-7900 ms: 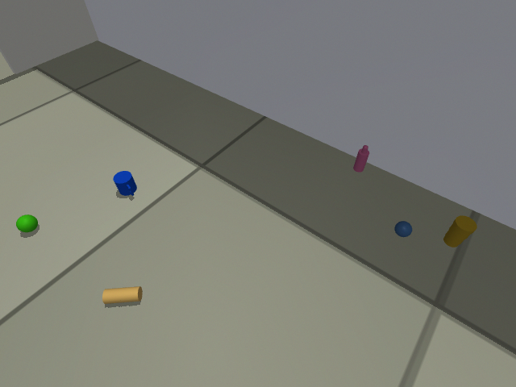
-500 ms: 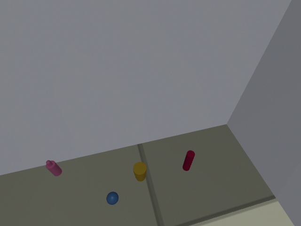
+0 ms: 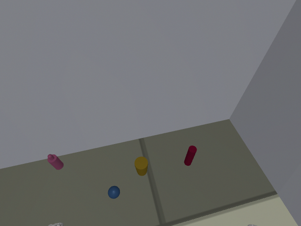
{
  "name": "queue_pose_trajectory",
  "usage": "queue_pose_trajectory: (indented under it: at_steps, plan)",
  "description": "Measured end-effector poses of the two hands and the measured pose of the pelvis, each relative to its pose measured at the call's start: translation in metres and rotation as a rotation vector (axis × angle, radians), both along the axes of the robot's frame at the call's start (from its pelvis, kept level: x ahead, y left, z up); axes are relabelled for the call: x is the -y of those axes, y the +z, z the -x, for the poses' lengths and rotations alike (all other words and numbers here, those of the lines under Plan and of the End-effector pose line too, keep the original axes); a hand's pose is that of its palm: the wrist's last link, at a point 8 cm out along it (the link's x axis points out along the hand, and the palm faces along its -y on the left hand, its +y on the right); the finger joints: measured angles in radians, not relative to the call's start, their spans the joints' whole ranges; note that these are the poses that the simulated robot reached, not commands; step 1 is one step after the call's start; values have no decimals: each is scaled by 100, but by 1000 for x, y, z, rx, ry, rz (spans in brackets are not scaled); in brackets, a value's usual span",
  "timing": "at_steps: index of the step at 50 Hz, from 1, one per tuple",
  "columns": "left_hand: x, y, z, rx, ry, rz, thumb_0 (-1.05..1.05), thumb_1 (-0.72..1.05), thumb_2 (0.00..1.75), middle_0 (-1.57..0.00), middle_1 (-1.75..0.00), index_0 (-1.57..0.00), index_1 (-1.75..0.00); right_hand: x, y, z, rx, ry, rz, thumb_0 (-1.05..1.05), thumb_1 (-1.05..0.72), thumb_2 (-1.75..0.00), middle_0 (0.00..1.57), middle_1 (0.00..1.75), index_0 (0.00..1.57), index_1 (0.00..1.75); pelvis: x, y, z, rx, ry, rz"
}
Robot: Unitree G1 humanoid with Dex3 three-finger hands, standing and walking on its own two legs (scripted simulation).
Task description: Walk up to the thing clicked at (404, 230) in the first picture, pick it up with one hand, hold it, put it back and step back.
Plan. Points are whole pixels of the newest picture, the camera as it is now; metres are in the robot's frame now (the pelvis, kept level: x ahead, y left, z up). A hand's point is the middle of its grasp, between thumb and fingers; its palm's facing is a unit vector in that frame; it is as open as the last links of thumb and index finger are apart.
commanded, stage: rise first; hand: left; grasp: from above
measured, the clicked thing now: (113, 192) +0.40 +0.24 -0.74
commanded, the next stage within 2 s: none
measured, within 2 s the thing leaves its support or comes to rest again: neither
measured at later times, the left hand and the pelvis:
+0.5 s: hand out of the picture +0.12 +0.26 -0.21, palm faces -0.12 -0.89 -0.43, open 13.5 cm; pelvis -0.02 +0.00 -0.07, yaw +0 degrees
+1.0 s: hand (80, 224) +0.18 +0.29 -0.35, palm faces -0.40 -0.62 -0.68, open 14.0 cm; pelvis -0.05 +0.00 -0.21, yaw -1 degrees
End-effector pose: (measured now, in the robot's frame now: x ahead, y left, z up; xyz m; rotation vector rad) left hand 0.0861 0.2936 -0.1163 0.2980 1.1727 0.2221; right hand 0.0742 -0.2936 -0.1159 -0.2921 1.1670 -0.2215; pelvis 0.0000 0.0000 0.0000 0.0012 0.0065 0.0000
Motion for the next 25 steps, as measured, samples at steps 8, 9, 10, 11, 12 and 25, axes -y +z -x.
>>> queue_pose_trajectory:
  at_steps: [8, 9, 10, 11, 12, 25]
  plan:
    - [-1, -12, -58, 81, -67, -5, 1, 48, 93, -16, -68, -16, -68, -24, -11, -1, 87, -1, -47, 1, -89, -89, 20, 30, 20, 30, 4, -18, 11, -109, -1, 6]
    - [-1, -13, -61, 80, -80, -11, 1, 42, 93, -15, -73, -15, -73, -27, -13, 0, 94, -8, -54, 1, -88, -89, 20, 30, 20, 30, 4, -19, 11, -115, -1, 6]
    - [-1, -13, -62, 72, -91, -18, 1, 35, 94, -14, -78, -14, -77, -28, -13, 1, 99, -13, -61, 1, -88, -89, 20, 30, 20, 30, 3, -20, 11, -121, -2, 7]
    - [-1, -14, -62, 61, -100, -24, 1, 28, 94, -13, -82, -13, -81, -30, -14, 1, 105, -17, -66, 1, -88, -89, 20, 30, 20, 30, 3, -22, 10, -127, -2, 8]
    - [-1, -16, -61, 48, -107, -31, 0, 21, 95, -12, -86, -13, -85, -31, -15, 1, 112, -17, -71, 1, -88, -89, 21, 30, 20, 30, 3, -23, 10, -133, -2, 9]
    - [-9, -54, -35, 27, -157, -98, 0, -41, 98, -8, -106, -8, -106, -30, -43, -32, 246, 49, -40, 1, -87, -89, 21, 30, 20, 30, 0, -69, 18, -239, 2, 24]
